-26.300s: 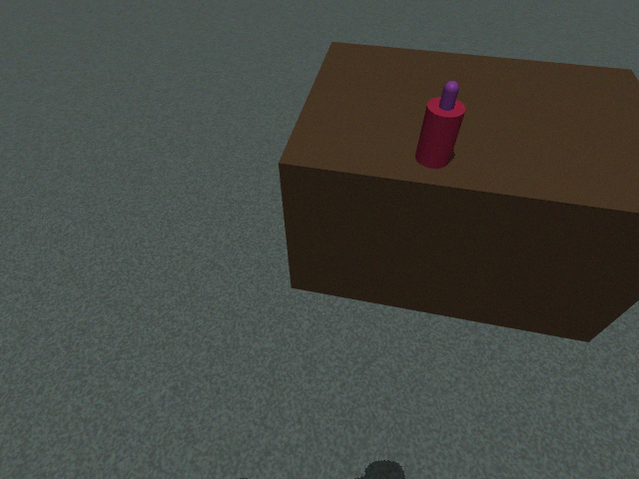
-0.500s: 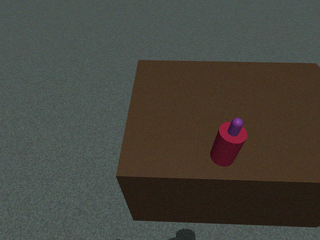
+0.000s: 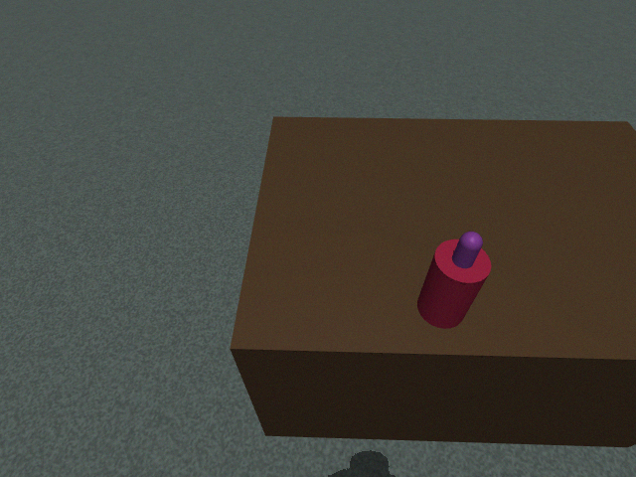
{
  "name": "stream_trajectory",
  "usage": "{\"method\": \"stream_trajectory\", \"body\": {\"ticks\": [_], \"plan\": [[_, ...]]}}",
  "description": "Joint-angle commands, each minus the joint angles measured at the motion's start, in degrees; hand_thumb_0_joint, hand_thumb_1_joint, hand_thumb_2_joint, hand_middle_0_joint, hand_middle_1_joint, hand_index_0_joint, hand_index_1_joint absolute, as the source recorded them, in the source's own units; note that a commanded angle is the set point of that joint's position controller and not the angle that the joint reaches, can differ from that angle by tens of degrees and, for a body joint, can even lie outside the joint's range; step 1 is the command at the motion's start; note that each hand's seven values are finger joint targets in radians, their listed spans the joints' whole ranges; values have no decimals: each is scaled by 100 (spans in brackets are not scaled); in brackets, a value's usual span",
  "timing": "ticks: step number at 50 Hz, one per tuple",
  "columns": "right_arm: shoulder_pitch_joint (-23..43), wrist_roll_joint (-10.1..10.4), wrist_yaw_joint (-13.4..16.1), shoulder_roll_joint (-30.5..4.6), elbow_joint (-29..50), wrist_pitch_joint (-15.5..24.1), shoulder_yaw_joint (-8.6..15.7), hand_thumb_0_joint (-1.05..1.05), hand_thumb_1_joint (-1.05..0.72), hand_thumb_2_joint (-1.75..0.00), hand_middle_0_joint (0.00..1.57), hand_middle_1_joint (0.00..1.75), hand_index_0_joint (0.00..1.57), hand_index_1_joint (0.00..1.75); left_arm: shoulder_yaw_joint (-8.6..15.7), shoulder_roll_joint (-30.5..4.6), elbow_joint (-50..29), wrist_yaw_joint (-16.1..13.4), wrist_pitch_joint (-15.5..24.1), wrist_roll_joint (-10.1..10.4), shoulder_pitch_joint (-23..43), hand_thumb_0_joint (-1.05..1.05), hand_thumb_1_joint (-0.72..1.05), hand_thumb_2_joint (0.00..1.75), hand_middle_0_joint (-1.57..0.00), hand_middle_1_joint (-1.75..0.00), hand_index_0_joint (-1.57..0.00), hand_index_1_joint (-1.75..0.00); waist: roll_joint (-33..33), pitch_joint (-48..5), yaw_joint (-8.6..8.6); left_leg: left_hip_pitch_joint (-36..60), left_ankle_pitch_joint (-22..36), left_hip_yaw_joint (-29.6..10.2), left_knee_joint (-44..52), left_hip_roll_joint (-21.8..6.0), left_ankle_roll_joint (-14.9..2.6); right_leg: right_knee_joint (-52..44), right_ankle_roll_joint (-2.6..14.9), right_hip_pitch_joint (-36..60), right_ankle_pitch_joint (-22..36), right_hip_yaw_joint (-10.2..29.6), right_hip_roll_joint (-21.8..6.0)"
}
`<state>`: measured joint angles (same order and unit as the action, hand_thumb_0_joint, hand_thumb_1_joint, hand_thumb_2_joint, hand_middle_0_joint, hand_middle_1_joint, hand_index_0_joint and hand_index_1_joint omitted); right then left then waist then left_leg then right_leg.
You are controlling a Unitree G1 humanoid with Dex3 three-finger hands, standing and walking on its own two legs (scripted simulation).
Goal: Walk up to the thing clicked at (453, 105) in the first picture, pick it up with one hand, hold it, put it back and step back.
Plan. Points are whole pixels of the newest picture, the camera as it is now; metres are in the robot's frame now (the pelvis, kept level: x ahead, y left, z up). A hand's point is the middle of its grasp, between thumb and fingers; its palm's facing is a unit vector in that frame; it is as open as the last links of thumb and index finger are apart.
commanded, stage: stand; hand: right
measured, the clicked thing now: (455, 275) +0.45 -0.21 -0.08
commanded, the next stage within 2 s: none
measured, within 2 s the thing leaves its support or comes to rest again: neither
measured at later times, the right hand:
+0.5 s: hand out of the picture +0.06 -0.25 -0.16, palm faces -0.04 +0.94 -0.35, open 7.4 cm
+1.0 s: hand out of the picture +0.06 -0.25 -0.16, palm faces -0.03 +0.94 -0.35, open 7.4 cm
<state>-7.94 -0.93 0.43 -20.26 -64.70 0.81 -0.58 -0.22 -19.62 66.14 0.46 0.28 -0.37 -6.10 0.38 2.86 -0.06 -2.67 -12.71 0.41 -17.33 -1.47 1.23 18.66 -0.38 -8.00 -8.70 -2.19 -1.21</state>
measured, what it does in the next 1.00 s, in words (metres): stands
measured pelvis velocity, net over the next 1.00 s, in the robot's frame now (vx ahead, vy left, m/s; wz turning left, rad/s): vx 0.00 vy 0.00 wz -0.01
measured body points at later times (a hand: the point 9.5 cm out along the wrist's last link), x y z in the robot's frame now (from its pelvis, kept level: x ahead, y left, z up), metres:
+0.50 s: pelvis +0.00 +0.00 +0.00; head +0.01 +0.00 +0.45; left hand +0.08 +0.30 -0.13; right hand +0.07 -0.30 -0.13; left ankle -0.04 +0.13 -0.75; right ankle +0.02 -0.12 -0.75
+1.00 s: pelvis +0.00 +0.00 +0.00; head +0.01 +0.00 +0.45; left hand +0.07 +0.30 -0.13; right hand +0.07 -0.30 -0.13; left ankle -0.04 +0.13 -0.75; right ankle +0.02 -0.12 -0.75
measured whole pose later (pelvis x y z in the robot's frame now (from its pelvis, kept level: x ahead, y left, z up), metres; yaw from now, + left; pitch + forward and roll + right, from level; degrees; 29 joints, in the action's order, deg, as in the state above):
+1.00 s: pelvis +0.00 +0.00 +0.00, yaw +0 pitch -2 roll +0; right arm -7.5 -0.8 0.2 -20.3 -64.2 0.8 -0.5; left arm -0.1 -19.7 65.7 0.5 0.4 -0.3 -6.1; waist 0.3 3.2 -0.1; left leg -2.0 -12.7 0.9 -17.0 -1.5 1.1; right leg 18.5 -0.5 -7.6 -8.6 -1.7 -1.2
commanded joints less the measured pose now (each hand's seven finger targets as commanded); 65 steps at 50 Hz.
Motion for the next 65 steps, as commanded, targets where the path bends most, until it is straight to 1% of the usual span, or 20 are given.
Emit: {"method": "stream_trajectory", "body": {"ticks": [1, 3, 7, 8, 10, 13, 15, 19, 21, 23, 31, 35, 39, 41, 45, 47, 52, 57, 63, 65], "plan": [[106, 8, 46, -1205, 332, 78, 262, 0, -90, -90, 20, 30, 20, 30, 206, -1190, -367, -96, 128, -1, 221, 0, 90, 90, -20, -30, -20, -30, -57, -383, -10, -377, 826, -430, 333, -617, -189, -228, 156, 382, 698, 571, -640], [105, 11, 43, -1187, 328, 86, 254, 0, -90, -90, 20, 30, 20, 30, 220, -1229, -373, -94, 139, 0, 239, 0, 90, 90, -20, -30, -20, -30, -53, -405, -9, -378, 872, -409, 304, -623, -202, -220, 167, 444, 942, 625, -687], [140, 22, 37, -1176, 343, 75, 264, 0, -90, -90, 20, 30, 20, 30, 220, -1205, -353, -97, 137, 5, 219, 0, 90, 90, -20, -30, -20, -30, -85, -315, -30, -372, 854, -429, 335, -598, -181, -230, 143, 374, 803, 582, -640], [112, 24, 34, -1180, 332, 72, 263, 0, -90, -90, 20, 30, 20, 30, 225, -1213, -343, -93, 136, 0, 224, 0, 90, 90, -20, -30, -20, -30, -68, -306, -21, -427, 703, -424, 345, -591, -183, -264, 142, 410, 661, 582, -638], [96, 22, 37, -1184, 356, 82, 268, 0, -90, -90, 20, 30, 20, 30, 232, -1238, -381, -94, 141, -6, 233, 0, 90, 90, -20, -30, -20, -30, -39, -429, 1, -351, 846, -415, 321, -614, -201, -222, 170, 448, 930, 602, -675], [144, 20, 35, -1172, 366, 80, 261, 0, -90, -90, 20, 30, 20, 30, 221, -1207, -374, -95, 149, 0, 213, 0, 90, 90, -20, -30, -20, -30, -63, -358, -31, -332, 902, -433, 301, -622, -187, -209, 149, 406, 867, 577, -649], [122, 27, 39, -1180, 365, 87, 260, 0, -90, -90, 20, 30, 20, 30, 226, -1225, -391, -96, 148, 0, 215, 0, 90, 90, -20, -30, -20, -30, -30, -435, -19, -273, 1008, -425, 297, -642, -195, -190, 166, 419, 1076, 599, -683], [111, 24, 45, -1174, 364, 83, 261, 0, -90, -90, 20, 30, 20, 30, 235, -1224, -380, -99, 130, 7, 267, 0, 90, 90, -20, -30, -20, -30, -74, -424, -5, -317, 974, -420, 331, -626, -177, -176, 164, 446, 972, 578, -659], [154, 29, 43, -1204, 361, 89, 261, 0, -90, -90, 20, 30, 20, 30, 215, -1189, -383, -86, 141, 8, 201, 0, 90, 90, -20, -30, -20, -30, 4, -422, -41, -232, 1083, -424, 295, -649, -187, -196, 162, 421, 1065, 588, -666], [124, 24, 42, -1179, 361, 92, 257, 0, -90, -90, 20, 30, 20, 30, 230, -1232, -389, -91, 138, 3, 242, 0, 90, 90, -20, -30, -20, -30, -24, -405, -7, -309, 923, -400, 327, -624, -180, -211, 151, 426, 973, 599, -666], [157, 25, 39, -1201, 357, 92, 262, 0, -90, -90, 20, 30, 20, 30, 229, -1214, -382, -87, 129, 4, 239, 0, 90, 90, -20, -30, -20, -30, -27, -392, -34, -295, 905, -414, 357, -634, -179, -196, 160, 424, 948, 590, -661], [174, 26, 39, -1207, 360, 93, 274, 0, -90, -90, 20, 30, 20, 30, 227, -1234, -391, -94, 139, -3, 204, 0, 90, 90, -20, -30, -20, -30, -78, -419, -27, -195, 1058, -421, 309, -650, -181, -194, 164, 387, 1008, 584, -662], [171, 26, 33, -1217, 354, 75, 277, 0, -90, -90, 20, 30, 20, 30, 223, -1193, -369, -91, 137, 0, 175, 0, 90, 90, -20, -30, -20, -30, -8, -339, -34, -299, 750, -405, 336, -621, -199, -260, 145, 361, 821, 610, -662], [127, 28, 30, -1140, 361, 73, 255, 0, -90, -90, 20, 30, 20, 30, 242, -1258, -379, -97, 140, 4, 224, 0, 90, 90, -20, -30, -20, -30, -113, -384, -10, -259, 923, -411, 345, -629, -187, -205, 170, 401, 1000, 598, -668], [138, 32, 33, -1190, 386, 80, 273, 0, -90, -90, 20, 30, 20, 30, 248, -1255, -399, -101, 150, -4, 227, 0, 90, 90, -20, -30, -20, -30, -67, -502, 7, -199, 1085, -363, 278, -639, -205, -156, 188, 485, 1290, 630, -700], [166, 35, 31, -1181, 369, 85, 254, 0, -90, -90, 20, 30, 20, 30, 233, -1220, -383, -94, 143, 10, 185, 0, 90, 90, -20, -30, -20, -30, 15, -393, -28, -219, 1013, -379, 326, -625, -184, -189, 164, 417, 1195, 608, -679], [162, 35, 38, -1198, 381, 85, 269, 0, -90, -90, 20, 30, 20, 30, 242, -1242, -391, -96, 130, -1, 192, 0, 90, 90, -20, -30, -20, -30, -102, -392, -21, -173, 946, -403, 351, -652, -182, -206, 176, 369, 981, 618, -660], [138, 24, 43, -1201, 374, 89, 256, 0, -90, -90, 20, 30, 20, 30, 255, -1257, -403, -90, 119, -2, 219, 0, 90, 90, -20, -30, -20, -30, -16, -350, -22, -289, 796, -393, 393, -653, -201, -197, 174, 412, 902, 641, -678], [184, 30, 36, -1209, 393, 89, 268, 0, -90, -90, 20, 30, 20, 30, 235, -1222, -414, -80, 128, -14, 183, 0, 90, 90, -20, -30, -20, -30, -38, -352, -34, -277, 867, -398, 352, -645, -204, -206, 180, 346, 978, 624, -666], [141, 34, 31, -1197, 388, 83, 268, 0, -90, -90, 20, 30, 20, 30, 241, -1248, -404, -89, 132, 0, 185, 0, 90, 90, -20, -30, -20, -30, -56, -299, -14, -283, 761, -399, 376, -636, -196, -227, 171, 309, 825, 625, -651]]}}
